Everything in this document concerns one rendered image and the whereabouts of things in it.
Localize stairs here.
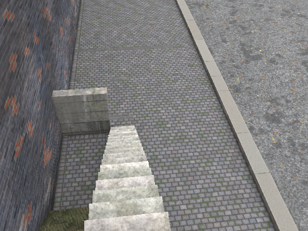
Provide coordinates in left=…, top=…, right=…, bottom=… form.
left=84, top=125, right=171, bottom=231

